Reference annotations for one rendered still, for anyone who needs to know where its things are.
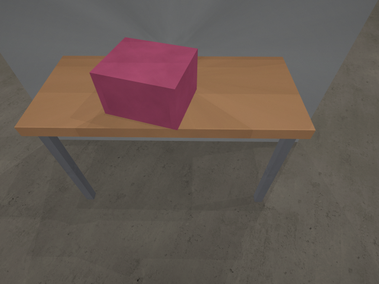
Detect table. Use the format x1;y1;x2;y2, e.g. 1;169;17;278
14;56;315;202

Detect carton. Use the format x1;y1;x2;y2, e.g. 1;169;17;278
90;37;198;130

